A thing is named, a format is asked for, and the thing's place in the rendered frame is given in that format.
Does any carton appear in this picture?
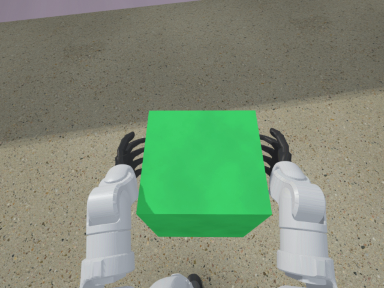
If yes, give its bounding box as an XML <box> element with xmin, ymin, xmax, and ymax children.
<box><xmin>136</xmin><ymin>110</ymin><xmax>272</xmax><ymax>237</ymax></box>

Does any robot left thigh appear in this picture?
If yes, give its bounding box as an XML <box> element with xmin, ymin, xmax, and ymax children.
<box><xmin>150</xmin><ymin>276</ymin><xmax>193</xmax><ymax>288</ymax></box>

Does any robot right forearm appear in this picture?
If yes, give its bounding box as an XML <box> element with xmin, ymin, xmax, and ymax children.
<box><xmin>268</xmin><ymin>161</ymin><xmax>338</xmax><ymax>288</ymax></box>

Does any left robot foot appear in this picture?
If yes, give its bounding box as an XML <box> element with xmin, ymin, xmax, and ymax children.
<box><xmin>188</xmin><ymin>274</ymin><xmax>203</xmax><ymax>288</ymax></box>

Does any robot left forearm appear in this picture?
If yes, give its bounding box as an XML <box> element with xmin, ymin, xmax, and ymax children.
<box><xmin>79</xmin><ymin>164</ymin><xmax>139</xmax><ymax>288</ymax></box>

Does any robot right hand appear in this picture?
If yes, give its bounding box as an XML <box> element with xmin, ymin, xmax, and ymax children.
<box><xmin>259</xmin><ymin>128</ymin><xmax>292</xmax><ymax>177</ymax></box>

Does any robot left hand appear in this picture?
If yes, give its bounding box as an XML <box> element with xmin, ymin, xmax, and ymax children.
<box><xmin>115</xmin><ymin>131</ymin><xmax>146</xmax><ymax>178</ymax></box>

